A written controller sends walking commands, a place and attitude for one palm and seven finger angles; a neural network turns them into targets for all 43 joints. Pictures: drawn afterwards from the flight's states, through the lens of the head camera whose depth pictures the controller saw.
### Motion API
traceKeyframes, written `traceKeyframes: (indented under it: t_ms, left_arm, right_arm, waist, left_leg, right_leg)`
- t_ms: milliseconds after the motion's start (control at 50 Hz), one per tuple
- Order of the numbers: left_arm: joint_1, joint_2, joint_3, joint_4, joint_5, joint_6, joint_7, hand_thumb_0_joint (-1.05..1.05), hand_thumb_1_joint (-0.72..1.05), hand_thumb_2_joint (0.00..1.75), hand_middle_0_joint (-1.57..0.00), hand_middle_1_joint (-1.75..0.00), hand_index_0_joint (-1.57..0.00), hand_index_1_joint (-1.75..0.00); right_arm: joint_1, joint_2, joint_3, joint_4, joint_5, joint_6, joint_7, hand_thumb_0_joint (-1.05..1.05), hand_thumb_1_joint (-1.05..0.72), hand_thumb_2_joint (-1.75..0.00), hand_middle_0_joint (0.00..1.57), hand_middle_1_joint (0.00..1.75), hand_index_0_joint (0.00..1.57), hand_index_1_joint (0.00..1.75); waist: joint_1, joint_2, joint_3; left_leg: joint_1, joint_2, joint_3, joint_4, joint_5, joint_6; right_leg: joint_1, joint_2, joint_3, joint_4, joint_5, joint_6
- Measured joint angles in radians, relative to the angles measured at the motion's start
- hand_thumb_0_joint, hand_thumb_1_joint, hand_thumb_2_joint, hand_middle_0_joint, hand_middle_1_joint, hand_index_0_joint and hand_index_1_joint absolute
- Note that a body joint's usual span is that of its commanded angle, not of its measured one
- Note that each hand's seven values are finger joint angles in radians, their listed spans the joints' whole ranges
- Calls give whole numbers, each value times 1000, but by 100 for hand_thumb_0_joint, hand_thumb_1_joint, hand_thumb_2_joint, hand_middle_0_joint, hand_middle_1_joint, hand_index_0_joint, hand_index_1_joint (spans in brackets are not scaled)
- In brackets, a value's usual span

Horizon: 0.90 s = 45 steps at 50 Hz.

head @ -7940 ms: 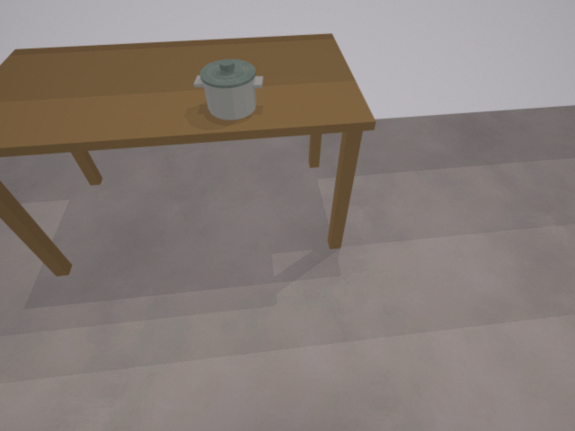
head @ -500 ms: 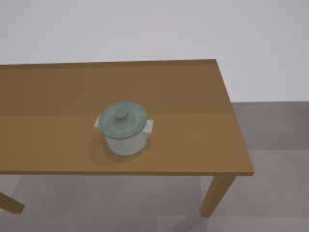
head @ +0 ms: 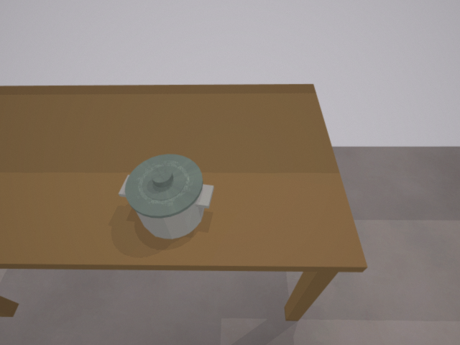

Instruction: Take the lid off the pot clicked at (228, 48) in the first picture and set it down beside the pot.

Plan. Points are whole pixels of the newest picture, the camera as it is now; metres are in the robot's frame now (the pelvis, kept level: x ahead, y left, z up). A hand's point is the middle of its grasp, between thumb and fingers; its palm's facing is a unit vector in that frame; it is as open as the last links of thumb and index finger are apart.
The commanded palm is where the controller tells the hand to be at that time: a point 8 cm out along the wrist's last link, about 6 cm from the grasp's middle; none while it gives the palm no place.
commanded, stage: look again from close up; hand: left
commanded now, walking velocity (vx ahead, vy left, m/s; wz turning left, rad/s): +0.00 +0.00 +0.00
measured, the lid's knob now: (162, 176) +0.41 +0.17 +0.03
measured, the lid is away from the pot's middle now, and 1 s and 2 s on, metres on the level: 0.00 0.00 0.00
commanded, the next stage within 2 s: shuffle to correct the standing spot in 0.52 s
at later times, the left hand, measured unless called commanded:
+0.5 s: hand out of the picture +0.02 +0.18 -0.17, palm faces +0.01 -0.98 -0.21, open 7.3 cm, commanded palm none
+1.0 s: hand out of the picture +0.00 +0.21 -0.18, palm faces +0.03 -0.96 -0.27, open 7.3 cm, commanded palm none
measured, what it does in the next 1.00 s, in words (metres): stands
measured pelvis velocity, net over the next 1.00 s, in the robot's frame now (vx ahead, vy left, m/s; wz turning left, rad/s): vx -0.04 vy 0.01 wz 0.00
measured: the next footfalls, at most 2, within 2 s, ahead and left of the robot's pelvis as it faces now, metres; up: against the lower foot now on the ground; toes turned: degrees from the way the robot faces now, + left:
none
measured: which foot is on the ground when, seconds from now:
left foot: down 0.00-1.00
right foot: down 0.00-1.00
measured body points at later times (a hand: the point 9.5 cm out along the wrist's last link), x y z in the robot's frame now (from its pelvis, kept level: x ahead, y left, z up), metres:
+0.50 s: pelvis +0.01 +0.00 +0.00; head +0.04 +0.00 +0.45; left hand +0.02 +0.23 -0.15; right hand +0.02 -0.22 -0.16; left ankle -0.01 +0.15 -0.73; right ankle +0.01 -0.15 -0.73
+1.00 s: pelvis -0.04 +0.01 -0.01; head +0.00 +0.00 +0.44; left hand +0.00 +0.26 -0.16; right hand +0.01 -0.23 -0.16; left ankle -0.01 +0.15 -0.73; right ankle +0.01 -0.15 -0.73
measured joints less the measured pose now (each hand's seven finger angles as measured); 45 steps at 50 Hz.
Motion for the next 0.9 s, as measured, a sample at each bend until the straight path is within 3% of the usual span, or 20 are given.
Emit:
traceKeyframes:
  t_ms: [660,900]
  left_arm:
    - [16,1,-1,25,-1,3,1,0,91,90,-20,-30,-20,-30]
    - [-8,20,20,-27,1,24,9,0,91,90,-20,-30,-20,-30]
  right_arm:
    - [-10,20,6,49,6,-5,-3,0,-91,-90,20,30,20,30]
    - [-42,9,-17,-16,9,23,-3,0,-91,-90,20,30,20,30]
  waist:
    - [8,-33,13]
    - [16,-35,45]
  left_leg:
    - [26,3,-9,-28,8,3]
    - [-40,-11,3,40,10,10]
  right_leg:
    - [43,0,-12,-56,20,3]
    - [-35,-9,7,28,16,10]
